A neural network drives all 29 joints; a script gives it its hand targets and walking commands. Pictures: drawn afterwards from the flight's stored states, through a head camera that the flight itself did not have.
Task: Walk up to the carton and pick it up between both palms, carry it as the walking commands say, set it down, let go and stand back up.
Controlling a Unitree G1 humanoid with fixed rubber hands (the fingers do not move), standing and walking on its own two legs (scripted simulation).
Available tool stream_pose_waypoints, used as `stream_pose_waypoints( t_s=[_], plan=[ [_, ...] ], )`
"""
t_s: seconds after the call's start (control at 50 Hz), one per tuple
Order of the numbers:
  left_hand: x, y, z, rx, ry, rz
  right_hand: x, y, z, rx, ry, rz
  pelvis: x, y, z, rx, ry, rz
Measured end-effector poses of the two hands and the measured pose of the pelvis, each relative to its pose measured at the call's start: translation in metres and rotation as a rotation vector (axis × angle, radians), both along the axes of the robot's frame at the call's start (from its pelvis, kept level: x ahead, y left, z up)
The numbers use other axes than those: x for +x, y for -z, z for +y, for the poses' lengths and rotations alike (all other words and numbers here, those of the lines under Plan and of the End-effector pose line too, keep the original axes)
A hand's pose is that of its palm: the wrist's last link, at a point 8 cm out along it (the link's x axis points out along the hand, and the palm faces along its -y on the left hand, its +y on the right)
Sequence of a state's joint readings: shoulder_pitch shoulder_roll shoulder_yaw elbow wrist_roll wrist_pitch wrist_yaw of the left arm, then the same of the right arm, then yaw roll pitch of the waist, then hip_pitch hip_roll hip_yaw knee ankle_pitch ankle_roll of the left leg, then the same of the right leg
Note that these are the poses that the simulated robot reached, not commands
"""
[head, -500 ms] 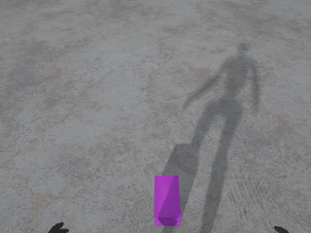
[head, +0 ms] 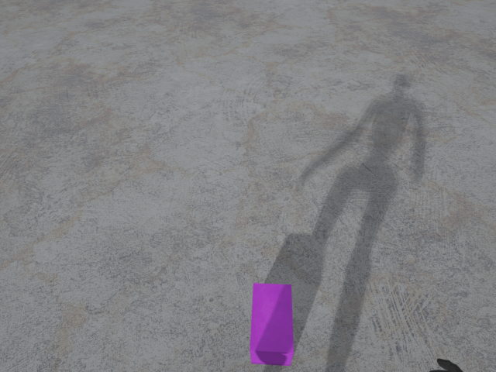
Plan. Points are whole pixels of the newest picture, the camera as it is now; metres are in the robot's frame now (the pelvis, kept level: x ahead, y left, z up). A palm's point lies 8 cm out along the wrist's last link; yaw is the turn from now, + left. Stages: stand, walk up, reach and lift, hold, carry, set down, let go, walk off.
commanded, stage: stand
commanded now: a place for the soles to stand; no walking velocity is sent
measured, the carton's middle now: (271, 324) +0.42 -0.03 -0.69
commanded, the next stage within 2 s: reach and lift in 0.08 s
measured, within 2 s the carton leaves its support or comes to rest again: neither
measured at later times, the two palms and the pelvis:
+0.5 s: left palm (121, 353) +0.20 +0.26 -0.12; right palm (438, 371) +0.16 -0.29 -0.12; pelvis -0.01 +0.00 -0.03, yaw -6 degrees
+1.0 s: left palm (168, 303) +0.30 +0.21 -0.16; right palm (379, 310) +0.28 -0.24 -0.17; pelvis -0.07 +0.00 -0.07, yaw -5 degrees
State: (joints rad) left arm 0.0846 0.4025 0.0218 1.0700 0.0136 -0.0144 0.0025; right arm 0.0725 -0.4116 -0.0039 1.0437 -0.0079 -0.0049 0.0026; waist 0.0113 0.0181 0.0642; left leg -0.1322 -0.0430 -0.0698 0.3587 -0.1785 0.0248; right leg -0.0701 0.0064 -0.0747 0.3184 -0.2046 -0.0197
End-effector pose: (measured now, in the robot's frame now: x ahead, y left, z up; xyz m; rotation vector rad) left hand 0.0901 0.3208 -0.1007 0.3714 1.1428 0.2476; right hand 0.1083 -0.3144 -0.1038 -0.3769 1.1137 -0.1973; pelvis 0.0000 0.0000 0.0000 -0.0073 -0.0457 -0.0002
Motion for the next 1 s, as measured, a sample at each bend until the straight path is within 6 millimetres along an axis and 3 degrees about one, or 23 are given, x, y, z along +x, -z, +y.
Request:
stream_pose_waypoints(
  t_s=[0.14, 0.22, 0.3, 0.38, 0.42, 0.6, 0.68, 0.76, 0.86, 1.0],
  plan=[
    [0.010, -0.002, -0.002, -0.006, 0.007, -0.032, 0.002, -0.001, -0.001, 0.007, 0.010, -0.015, -0.001, 0.002, 0.000, 0.001, 0.002, 0.004],
    [0.049, -0.002, -0.023, -0.046, 0.107, -0.095, 0.027, -0.014, 0.016, 0.068, 0.015, -0.155, -0.011, 0.008, -0.002, -0.006, 0.034, -0.002],
    [0.080, 0.003, -0.038, -0.061, 0.111, -0.116, 0.027, -0.011, 0.026, 0.091, 0.027, -0.120, -0.015, 0.012, -0.003, -0.009, 0.065, 0.018],
    [0.091, 0.010, -0.047, -0.096, 0.062, -0.117, 0.015, 0.003, 0.019, 0.093, 0.077, -0.043, -0.014, 0.017, 0.000, -0.005, 0.088, 0.053],
    [0.091, 0.016, -0.050, -0.116, 0.040, -0.106, 0.019, 0.009, 0.019, 0.099, 0.092, -0.050, -0.012, 0.020, 0.001, -0.001, 0.097, 0.076],
    [0.131, 0.019, -0.063, -0.117, 0.034, -0.214, 0.108, 0.022, 0.049, 0.167, 0.007, -0.222, -0.014, 0.038, 0.002, 0.020, 0.096, 0.172],
    [0.133, 0.030, -0.069, -0.137, 0.021, -0.216, 0.119, 0.032, 0.061, 0.171, -0.008, -0.207, -0.017, 0.043, -0.001, 0.022, 0.092, 0.225],
    [0.142, 0.043, -0.083, -0.171, 0.034, -0.245, 0.122, 0.042, 0.060, 0.160, 0.007, -0.207, -0.026, 0.050, -0.004, 0.017, 0.081, 0.273],
    [0.169, 0.057, -0.099, -0.200, 0.052, -0.283, 0.135, 0.052, 0.060, 0.159, 0.017, -0.233, -0.045, 0.060, -0.005, 0.020, 0.082, 0.326],
    [0.213, 0.061, -0.111, -0.217, 0.060, -0.343, 0.175, 0.062, 0.078, 0.190, 0.017, -0.306, -0.068, 0.072, -0.003, 0.026, 0.081, 0.391]
  ],
)
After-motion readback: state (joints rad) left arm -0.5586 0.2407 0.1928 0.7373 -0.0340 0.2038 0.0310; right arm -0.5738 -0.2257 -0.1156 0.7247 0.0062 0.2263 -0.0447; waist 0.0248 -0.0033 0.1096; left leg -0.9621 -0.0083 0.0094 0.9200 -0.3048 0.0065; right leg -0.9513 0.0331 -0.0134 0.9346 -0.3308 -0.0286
